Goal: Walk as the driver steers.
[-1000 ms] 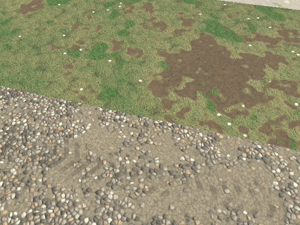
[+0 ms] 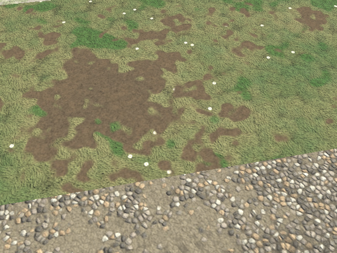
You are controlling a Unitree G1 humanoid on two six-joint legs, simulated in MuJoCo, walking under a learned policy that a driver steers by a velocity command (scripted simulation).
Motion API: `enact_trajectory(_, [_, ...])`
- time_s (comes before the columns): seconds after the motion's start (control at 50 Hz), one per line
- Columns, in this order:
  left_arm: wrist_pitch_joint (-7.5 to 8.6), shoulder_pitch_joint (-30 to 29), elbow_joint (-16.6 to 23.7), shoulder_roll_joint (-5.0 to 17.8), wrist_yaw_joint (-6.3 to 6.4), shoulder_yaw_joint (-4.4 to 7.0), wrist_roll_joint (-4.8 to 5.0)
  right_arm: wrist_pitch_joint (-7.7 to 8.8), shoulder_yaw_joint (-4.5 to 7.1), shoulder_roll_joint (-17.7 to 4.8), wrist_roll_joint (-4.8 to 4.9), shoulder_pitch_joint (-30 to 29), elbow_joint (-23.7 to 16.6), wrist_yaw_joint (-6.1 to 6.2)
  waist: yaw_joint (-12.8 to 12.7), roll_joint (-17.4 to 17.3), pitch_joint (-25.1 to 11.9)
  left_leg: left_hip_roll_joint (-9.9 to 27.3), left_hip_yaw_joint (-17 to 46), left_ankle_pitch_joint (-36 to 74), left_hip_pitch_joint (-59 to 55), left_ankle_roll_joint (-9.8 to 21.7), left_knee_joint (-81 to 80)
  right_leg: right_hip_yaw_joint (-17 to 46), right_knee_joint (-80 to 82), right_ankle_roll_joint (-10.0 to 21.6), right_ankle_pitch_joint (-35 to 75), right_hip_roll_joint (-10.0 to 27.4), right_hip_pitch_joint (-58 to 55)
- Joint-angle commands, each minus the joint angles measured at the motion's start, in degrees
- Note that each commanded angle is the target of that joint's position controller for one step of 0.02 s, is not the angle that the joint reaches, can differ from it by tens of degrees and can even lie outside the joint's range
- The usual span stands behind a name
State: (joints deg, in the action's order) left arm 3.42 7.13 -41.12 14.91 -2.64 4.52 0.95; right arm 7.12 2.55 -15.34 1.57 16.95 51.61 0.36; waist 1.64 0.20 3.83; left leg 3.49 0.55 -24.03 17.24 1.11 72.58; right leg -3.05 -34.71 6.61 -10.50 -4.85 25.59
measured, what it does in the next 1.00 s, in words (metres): walks ahead: left foot, then right foot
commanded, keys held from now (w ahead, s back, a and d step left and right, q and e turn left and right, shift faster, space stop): w+e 0.18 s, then w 0.80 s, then w+q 0.02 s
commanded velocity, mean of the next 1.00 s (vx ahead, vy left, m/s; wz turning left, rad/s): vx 0.49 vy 0.00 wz -0.24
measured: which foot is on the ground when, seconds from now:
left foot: up 0.00-0.42, down 0.44-0.98, up 1.00-1.00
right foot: down 0.00-0.46, up 0.48-0.96, down 0.98-1.00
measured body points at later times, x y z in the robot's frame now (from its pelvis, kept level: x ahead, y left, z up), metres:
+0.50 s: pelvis +0.29 +0.02 +0.00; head +0.32 +0.01 +0.45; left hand +0.35 +0.29 -0.12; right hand +0.47 -0.25 -0.07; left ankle +0.41 +0.10 -0.72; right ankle +0.10 -0.06 -0.67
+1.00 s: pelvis +0.55 -0.07 +0.00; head +0.58 -0.09 +0.45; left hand +0.83 +0.10 -0.06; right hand +0.47 -0.34 -0.13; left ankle +0.41 +0.10 -0.70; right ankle +0.63 -0.19 -0.72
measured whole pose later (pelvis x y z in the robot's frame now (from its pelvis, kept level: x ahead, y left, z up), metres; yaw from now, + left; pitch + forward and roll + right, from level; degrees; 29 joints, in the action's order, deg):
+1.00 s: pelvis +0.55 -0.07 +0.00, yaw -12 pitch +3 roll +1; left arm 5.8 1.7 -37.2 14.1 -2.0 1.8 0.2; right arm 3.2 2.8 -16.8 0.9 23.8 49.7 -0.1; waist 4.7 -0.1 0.8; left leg 0.3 0.6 -25.7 3.3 0.5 33.0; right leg -1.3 -30.5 2.7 -5.0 0.2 28.2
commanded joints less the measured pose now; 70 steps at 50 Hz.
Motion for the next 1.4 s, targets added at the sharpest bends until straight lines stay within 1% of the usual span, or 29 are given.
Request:
enact_trajectory(0.02, [1.63,2.8,3.3,5.7,0.19,1.31,-0.51,1.71,2.03,-7.8,-0.59,-0.3,-6.5,0.45,-0.2,-0.9,-7.9,4.6,5.6,7.7,21.1,0.8,-0.2,27.1,21.3,10.5,5.1,15.9,-20.1])
enact_trajectory(0.06, [2.0,2.3,3.5,5.8,0.38,1.23,-0.39,-0.12,2.34,-7.1,-1.52,0.5,-7.3,0.37,1.4,0.0,-6.9,5.3,5.0,9.2,17.5,-0.8,-4.4,23.6,22.8,10.4,9.1,13.8,-13.6])
enact_trajectory(0.12, [2.21,6.1,2.5,7.8,1.58,1.59,-0.22,-1.24,2.08,-5.6,-2.95,-5.3,-10.3,0.95,0.2,1.0,-4.6,4.2,3.4,16.0,19.6,-3.2,-12.6,19.5,23.7,10.4,13.2,11.7,-9.4])
enact_trajectory(0.18, [1.69,10.8,1.5,8.2,2.57,1.57,0.03,-0.97,1.79,-4.8,-2.67,-12.9,-12.9,1.02,-2.8,2.5,-3.6,1.9,3.5,25.8,21.7,-3.7,-25.4,18.9,22.7,8.1,11.0,10.0,-11.2])
enact_trajectory(0.24, [1.41,13.6,0.4,7.6,3.1,1.18,0.33,-0.21,1.1,-3.6,-2.24,-17.9,-14.0,-0.11,-5.4,4.4,-3.5,0.1,2.5,32.9,19.4,-3.0,-36.5,17.9,22.0,5.9,8.0,9.7,-13.9])
enact_trajectory(0.34, [0.78,18.6,-2.0,7.8,3.38,0.87,0.16,1.09,0.83,-4.4,-1.68,-24.4,-17.1,-2.15,-8.0,4.8,-2.2,-1.4,1.9,28.5,21.8,-0.5,-42.8,22.2,16.4,6.1,12.4,14.0,-24.2])
enact_trajectory(0.4, [-0.2,17.7,-2.4,8.8,3.75,1.1,0.02,1.52,1.26,-5.6,-1.45,-21.6,-17.2,-2.49,-5.9,6.7,-2.9,-3.1,0.4,20.5,16.7,1.9,-45.4,23.7,12.8,5.0,22.8,15.6,-27.7])
enact_trajectory(0.44, [-0.35,14.5,-1.4,8.4,3.51,0.66,-0.25,1.76,2.82,-8.6,-1.88,-9.1,-14.4,-1.9,0.9,6.4,-10.9,-3.5,-0.4,23.6,-3.0,5.7,-47.2,19.9,0.3,2.6,39.1,11.3,-24.3])
enact_trajectory(0.46, [-0.03,13.0,0.2,6.5,3.35,-0.3,-1.17,1.63,3.56,-11.9,-2.66,2.1,-13.1,-1.38,5.6,1.6,-19.8,6.2,9.8,26.8,-20.9,10.3,-44.7,17.0,-15.7,0.6,27.4,7.7,-13.9])
enact_trajectory(0.48, [0.84,23.1,-1.0,1.6,2.91,-1.66,0.04,0.95,4.64,-14.6,-2.38,8.4,-10.3,-1.75,2.5,-16.7,-27.7,18.7,35.0,17.9,-42.4,20.0,-47.6,12.5,-36.1,-4.0,-13.6,-1.9,8.6])
enact_trajectory(0.5, [1.44,21.5,-1.6,6.1,2.87,-1.17,0.77,0.58,3.4,-9.3,-0.82,8.9,-9.8,-1.9,3.9,-13.0,-24.1,19.4,42.3,6.0,-40.8,18.4,-53.2,16.0,-42.5,-3.9,-21.6,0.4,16.9])
enact_trajectory(0.52, [1.68,14.3,-0.1,8.8,2.71,-0.39,1.3,0.12,2.62,-6.8,-0.6,4.4,-10.5,-1.59,4.1,-7.2,-13.9,17.1,33.9,4.6,-32.2,15.5,-54.9,14.5,-43.3,-3.9,-16.6,3.2,20.1])
enact_trajectory(0.54, [1.85,10.0,1.1,8.2,2.76,-0.65,0.66,-0.39,2.11,-6.2,-1.15,0.1,-11.4,-1.5,2.3,-1.7,-8.7,14.6,27.1,9.5,-23.3,13.8,-56.5,11.2,-40.7,-4.1,-11.7,6.3,18.5])
enact_trajectory(0.56, [1.96,8.0,1.7,7.4,2.73,-0.5,-0.35,-0.51,1.75,-5.4,-1.57,-1.9,-11.4,-1.73,0.8,-0.4,-5.0,12.2,23.1,15.0,-16.9,13.4,-58.4,9.9,-36.9,-4.5,-9.0,7.9,17.3])
enact_trajectory(0.58, [1.77,8.9,1.7,6.7,2.68,-0.34,-0.64,-0.33,1.42,-4.8,-2.11,-2.7,-11.4,-1.85,-1.0,-2.0,-4.8,10.3,20.0,18.7,-13.2,12.8,-59.8,9.5,-34.3,-4.6,-7.2,9.6,14.2])
enact_trajectory(0.64, [1.01,10.6,1.3,3.9,2.77,-0.88,-0.55,0.15,1.58,-5.4,-1.42,-1.9,-10.2,-2.06,-2.4,-4.8,-5.1,8.2,13.6,26.7,-9.1,13.4,-62.5,7.3,-28.5,-5.8,-5.4,10.8,11.7])
enact_trajectory(0.78, [1.81,-3.0,5.1,2.0,2.18,-1.93,-0.57,-1.15,2.19,-8.7,-0.46,3.3,-7.4,-1.06,1.8,-4.1,-2.8,5.8,5.1,29.0,-9.2,10.6,-63.8,4.4,-4.1,-6.8,13.7,9.8,10.0])
enact_trajectory(0.88, [2.48,-10.0,8.1,3.4,0.59,-1.6,0.23,-2.39,2.34,-9.8,-0.1,7.0,-5.2,-0.85,3.3,-4.9,-0.9,9.9,7.2,27.6,-16.3,9.7,-60.7,4.1,3.3,-4.9,10.8,8.1,10.0])
enact_trajectory(0.92, [2.78,-8.4,8.2,4.7,0.2,-1.12,0.14,-3.01,2.65,-10.8,-0.08,6.5,-4.9,-0.51,1.5,-5.6,-1.8,11.0,7.6,32.5,-18.8,8.6,-57.6,3.6,5.6,-3.3,6.7,7.1,6.4])
enact_trajectory(0.96, [2.83,3.1,5.0,8.1,0.72,0.81,-0.38,-3.49,2.38,-10.6,-0.22,5.0,-5.2,-0.23,-4.8,-4.7,-9.0,7.2,3.8,46.8,-16.6,6.3,-44.0,1.2,8.4,-0.5,7.1,4.6,-10.9])
enact_trajectory(0.98, [2.68,14.0,2.9,12.2,1.39,2.06,-1.11,-3.31,1.22,-8.1,-1.33,4.4,-6.7,-0.06,-9.0,-0.3,-17.5,4.3,1.2,37.1,-6.2,4.1,-27.9,10.2,5.8,3.4,10.2,13.3,-28.3])
enact_trajectory(1.0, [2.28,17.9,2.1,16.9,1.42,3.1,-1.58,-2.16,-0.96,-1.2,-1.21,11.8,-7.7,-0.43,-6.4,14.6,-24.8,-5.4,-0.6,2.5,18.5,0.2,-6.5,35.8,9.4,12.2,0.8,27.2,-49.1])
enact_trajectory(1.02, [2.06,19.4,2.0,11.6,1.44,1.84,-0.99,-1.23,-0.02,-5.6,-0.06,10.0,-6.6,-0.67,-8.6,12.4,-25.5,-4.6,7.2,-8.8,25.5,0.7,1.2,43.8,14.8,11.9,-5.9,28.4,-48.3])
enact_trajectory(1.04, [2.1,16.0,2.0,9.3,1.58,0.94,-0.76,-0.95,1.1,-9.0,1.21,4.5,-8.2,-0.84,-8.3,8.5,-16.4,-2.1,7.3,-4.5,28.8,1.1,2.9,34.8,15.9,9.1,-4.7,26.5,-40.9])
enact_trajectory(1.08, [2.34,8.7,2.3,6.3,1.25,-0.09,-1.14,-1.56,1.26,-8.0,0.01,-0.1,-9.2,-0.57,-4.6,3.2,-8.2,2.1,5.4,3.9,25.0,0.6,-2.8,22.5,19.5,6.6,3.2,21.8,-26.0])
enact_trajectory(1.12, [3.27,5.8,1.8,4.9,1.0,-0.27,-1.53,-3.31,1.51,-6.4,0.09,2.6,-8.3,-0.57,-1.5,5.7,-6.4,3.8,5.8,8.0,19.0,0.0,-5.4,16.1,23.6,5.7,5.8,19.3,-18.4])
enact_trajectory(1.18, [4.29,5.8,-0.2,6.2,1.33,0.39,-1.8,-4.72,1.58,-4.7,0.04,1.9,-8.6,-0.33,-0.5,4.1,-4.0,3.8,6.7,13.0,20.5,-1.1,-7.8,9.4,26.8,5.8,11.4,19.2,-15.4])
enact_trajectory(1.3, [3.64,7.6,-2.9,7.9,2.7,0.79,-1.72,-4.27,1.41,-3.3,-0.35,-6.6,-11.2,-1.42,-3.0,2.6,-1.5,2.8,4.9,28.4,23.5,-1.1,-24.2,-0.9,27.6,3.3,15.7,17.7,-19.7])
enact_trajectory(1.4, [1.92,12.4,-5.5,9.8,3.2,1.37,-0.87,-4.12,0.63,-2.0,-0.37,-15.8,-16.0,-3.18,-6.8,1.6,1.7,2.3,0.2,26.2,26.9,0.7,-33.2,-4.2,25.3,2.6,18.0,20.7,-28.6])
